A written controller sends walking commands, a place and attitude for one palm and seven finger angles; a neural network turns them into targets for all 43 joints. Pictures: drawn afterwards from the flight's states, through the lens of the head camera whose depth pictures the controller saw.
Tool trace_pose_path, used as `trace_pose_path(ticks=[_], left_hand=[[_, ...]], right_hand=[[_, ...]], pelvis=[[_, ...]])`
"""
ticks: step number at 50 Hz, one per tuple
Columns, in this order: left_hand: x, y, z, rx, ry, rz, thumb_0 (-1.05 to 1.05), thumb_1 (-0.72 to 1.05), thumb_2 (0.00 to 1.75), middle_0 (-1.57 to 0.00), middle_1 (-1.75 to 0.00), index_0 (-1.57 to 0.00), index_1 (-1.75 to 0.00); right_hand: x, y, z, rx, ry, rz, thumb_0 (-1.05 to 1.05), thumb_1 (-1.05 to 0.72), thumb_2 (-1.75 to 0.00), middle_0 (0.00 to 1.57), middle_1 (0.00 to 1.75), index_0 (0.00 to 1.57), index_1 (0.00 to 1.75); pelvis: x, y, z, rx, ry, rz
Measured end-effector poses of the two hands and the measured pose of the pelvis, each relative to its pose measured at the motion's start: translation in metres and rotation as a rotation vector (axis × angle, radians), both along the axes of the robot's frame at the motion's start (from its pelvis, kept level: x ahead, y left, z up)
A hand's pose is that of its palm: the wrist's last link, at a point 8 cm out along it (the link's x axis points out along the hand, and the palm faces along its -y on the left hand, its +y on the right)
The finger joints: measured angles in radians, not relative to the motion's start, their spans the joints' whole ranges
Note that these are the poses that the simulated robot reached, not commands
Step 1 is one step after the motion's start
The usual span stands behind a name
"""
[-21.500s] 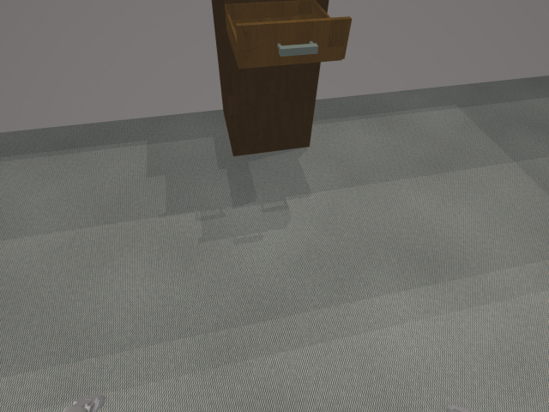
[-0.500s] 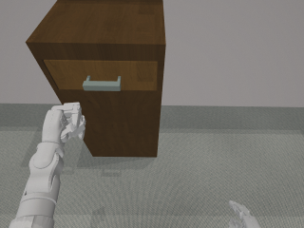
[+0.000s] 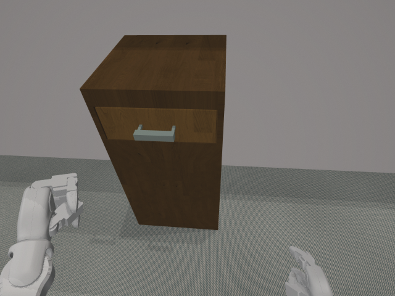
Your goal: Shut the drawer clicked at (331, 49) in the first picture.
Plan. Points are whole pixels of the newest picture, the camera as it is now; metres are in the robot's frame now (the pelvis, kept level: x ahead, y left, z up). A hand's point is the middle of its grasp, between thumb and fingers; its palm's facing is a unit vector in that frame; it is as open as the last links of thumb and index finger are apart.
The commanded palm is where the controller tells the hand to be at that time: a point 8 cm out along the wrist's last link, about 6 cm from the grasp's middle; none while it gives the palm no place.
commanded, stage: draw the hand back to the body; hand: left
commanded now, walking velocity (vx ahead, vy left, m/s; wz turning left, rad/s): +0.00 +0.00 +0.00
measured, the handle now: (155, 131) +0.61 +0.21 -0.04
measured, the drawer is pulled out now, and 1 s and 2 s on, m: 0.00 0.00 0.00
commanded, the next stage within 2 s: step back with the hand held close in 0.34 s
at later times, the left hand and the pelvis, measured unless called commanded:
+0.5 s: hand (55, 223) +0.18 +0.23 +0.16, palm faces +0.39 -0.84 -0.38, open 3.3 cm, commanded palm +0.13 +0.28 +0.17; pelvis +0.00 -0.01 +0.00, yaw +0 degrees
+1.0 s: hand (29, 236) +0.16 +0.26 +0.15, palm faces +0.31 -0.81 -0.50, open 3.2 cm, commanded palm +0.10 +0.30 +0.17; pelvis -0.04 +0.03 -0.01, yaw -1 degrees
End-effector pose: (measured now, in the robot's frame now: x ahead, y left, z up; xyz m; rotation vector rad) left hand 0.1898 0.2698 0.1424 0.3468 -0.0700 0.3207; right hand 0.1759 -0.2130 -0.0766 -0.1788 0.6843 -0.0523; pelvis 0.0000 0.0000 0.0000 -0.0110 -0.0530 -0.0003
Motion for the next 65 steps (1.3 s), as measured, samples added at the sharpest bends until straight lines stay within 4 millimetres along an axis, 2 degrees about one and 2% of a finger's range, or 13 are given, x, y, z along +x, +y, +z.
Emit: trace_pose_path(ticks=[9,13,23,30,37,42,48,56,65], left_hand=[[-0.047,0.002,0.031,0.108,-0.053,0.041,0.02,0.89,0.9,-1.4,-1.6,-1.4,-1.6],[-0.06,0.003,0.038,0.135,-0.071,0.058,0.02,0.89,0.9,-1.4,-1.6,-1.4,-1.6],[-0.054,0.001,0.027,0.093,-0.066,0.063,0.02,0.89,0.9,-1.4,-1.6,-1.4,-1.6],[-0.042,0.012,0.045,0.187,-0.135,0.032,0.02,0.88,0.9,-1.4,-1.6,-1.41,-1.6],[-0.037,0.014,0.024,0.184,-0.015,-0.037,0.01,0.89,0.9,-1.4,-1.6,-1.4,-1.6],[-0.045,0.023,0.024,0.208,-0.007,-0.053,0.02,0.88,0.9,-1.4,-1.6,-1.4,-1.6],[-0.061,0.032,0.031,0.235,-0.056,-0.046,0.02,0.88,0.9,-1.4,-1.6,-1.4,-1.6],[-0.084,0.035,0.026,0.235,-0.095,-0.033,0.02,0.88,0.9,-1.4,-1.6,-1.4,-1.6],[-0.1,0.034,0.027,0.252,-0.159,-0.042,0.02,0.88,0.9,-1.4,-1.6,-1.41,-1.6]], right_hand=[[-0.007,-0.009,-0.002,-0.003,-0.02,-0.008,0.01,-0.91,-0.9,0.21,0.3,0.2,0.3],[-0.006,-0.01,-0.002,-0.004,-0.037,-0.009,0.01,-0.91,-0.9,0.2,0.3,0.2,0.3],[-0.006,-0.008,0.0,-0.011,-0.058,-0.007,0.01,-0.91,-0.9,0.21,0.3,0.2,0.3],[-0.012,-0.013,0.001,-0.023,-0.017,-0.031,0.01,-0.9,-0.9,0.21,0.3,0.2,0.3],[-0.032,-0.024,-0.005,-0.056,0.075,-0.121,0.01,-0.91,-0.9,0.21,0.3,0.2,0.3],[-0.044,-0.021,-0.004,-0.084,0.103,-0.142,0.01,-0.91,-0.9,0.2,0.3,0.2,0.3],[-0.05,-0.008,-0.001,-0.087,0.066,-0.124,0.01,-0.91,-0.9,0.2,0.3,0.2,0.3],[-0.061,0.007,0.001,-0.074,0.012,-0.089,0.01,-0.9,-0.9,0.21,0.3,0.2,0.3],[-0.088,0.004,-0.004,-0.103,0.028,-0.081,0.01,-0.9,-0.9,0.21,0.3,0.2,0.3]], pelvis=[[0.0,-0.003,0.0,-0.003,-0.013,0.0],[-0.002,-0.004,0.0,-0.004,-0.018,0.004],[-0.005,-0.005,-0.001,-0.002,-0.021,0.003],[-0.006,-0.002,0.0,-0.012,0.023,-0.003],[-0.011,0.011,0.0,-0.004,0.067,-0.013],[-0.019,0.018,-0.002,-0.002,0.076,-0.014],[-0.034,0.024,-0.006,0.002,0.073,-0.019],[-0.056,0.028,-0.012,-0.003,0.068,-0.017],[-0.073,0.028,-0.018,-0.011,0.062,-0.014]])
